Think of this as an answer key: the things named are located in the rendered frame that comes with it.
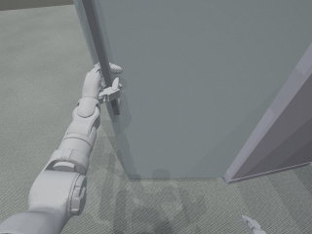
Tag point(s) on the robot left forearm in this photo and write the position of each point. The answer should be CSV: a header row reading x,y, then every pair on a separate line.
x,y
78,141

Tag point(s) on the handle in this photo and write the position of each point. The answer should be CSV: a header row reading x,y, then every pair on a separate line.
x,y
93,21

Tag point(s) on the robot left upper arm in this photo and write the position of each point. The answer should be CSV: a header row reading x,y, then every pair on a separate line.
x,y
55,198

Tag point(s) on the fridge door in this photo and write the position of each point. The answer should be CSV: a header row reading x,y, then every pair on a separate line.
x,y
197,76

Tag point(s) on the left robot hand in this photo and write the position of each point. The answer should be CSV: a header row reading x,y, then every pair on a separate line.
x,y
94,86

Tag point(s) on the right robot hand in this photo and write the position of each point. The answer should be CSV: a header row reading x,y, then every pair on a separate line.
x,y
252,225

